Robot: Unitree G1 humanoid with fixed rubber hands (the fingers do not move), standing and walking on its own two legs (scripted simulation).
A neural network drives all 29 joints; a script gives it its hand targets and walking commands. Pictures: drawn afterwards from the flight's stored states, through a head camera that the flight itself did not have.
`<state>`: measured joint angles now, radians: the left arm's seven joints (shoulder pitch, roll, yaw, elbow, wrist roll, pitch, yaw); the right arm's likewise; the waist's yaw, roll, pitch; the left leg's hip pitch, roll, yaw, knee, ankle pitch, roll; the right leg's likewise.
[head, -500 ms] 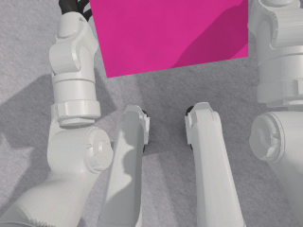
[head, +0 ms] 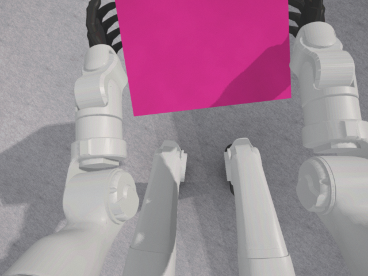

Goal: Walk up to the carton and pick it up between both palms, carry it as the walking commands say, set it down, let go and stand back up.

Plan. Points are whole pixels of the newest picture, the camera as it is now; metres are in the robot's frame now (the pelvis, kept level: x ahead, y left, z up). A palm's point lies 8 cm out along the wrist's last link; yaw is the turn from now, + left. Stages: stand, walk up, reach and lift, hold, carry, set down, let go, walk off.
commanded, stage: reach and lift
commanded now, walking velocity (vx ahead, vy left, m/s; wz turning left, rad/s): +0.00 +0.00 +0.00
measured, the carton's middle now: (203, 50) +0.52 +0.01 -0.15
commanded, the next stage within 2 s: none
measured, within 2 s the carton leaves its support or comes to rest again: neither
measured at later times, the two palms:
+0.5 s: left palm (68, 44) +0.48 +0.19 +0.02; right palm (328, 13) +0.50 -0.15 +0.01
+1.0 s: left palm out of the picture +0.46 +0.20 +0.14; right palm out of the picture +0.49 -0.16 +0.13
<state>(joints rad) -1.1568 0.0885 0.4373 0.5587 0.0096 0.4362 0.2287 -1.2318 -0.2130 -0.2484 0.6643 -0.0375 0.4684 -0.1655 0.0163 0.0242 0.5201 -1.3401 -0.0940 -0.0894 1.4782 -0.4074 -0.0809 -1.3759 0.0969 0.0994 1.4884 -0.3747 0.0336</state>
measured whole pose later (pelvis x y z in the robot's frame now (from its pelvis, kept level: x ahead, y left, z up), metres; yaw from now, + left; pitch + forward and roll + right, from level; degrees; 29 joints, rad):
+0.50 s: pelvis +0.03 +0.01 +0.06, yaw +0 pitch +16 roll +0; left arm -0.93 0.04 0.39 0.59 0.02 0.43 0.23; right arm -1.01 -0.14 -0.24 0.67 -0.08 0.48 -0.16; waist 0.02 0.05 0.30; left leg -1.17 -0.09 -0.12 1.27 -0.37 -0.06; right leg -1.19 0.08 0.10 1.26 -0.34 0.04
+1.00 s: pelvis +0.12 +0.00 +0.15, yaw -1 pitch +17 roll +1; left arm -0.49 -0.08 0.49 0.61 0.21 0.40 0.00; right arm -0.55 0.04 -0.36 0.66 -0.26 0.42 0.00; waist 0.05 0.02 -0.16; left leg -0.77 -0.05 -0.11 0.80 -0.33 -0.04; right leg -0.81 0.07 0.12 0.82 -0.31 0.01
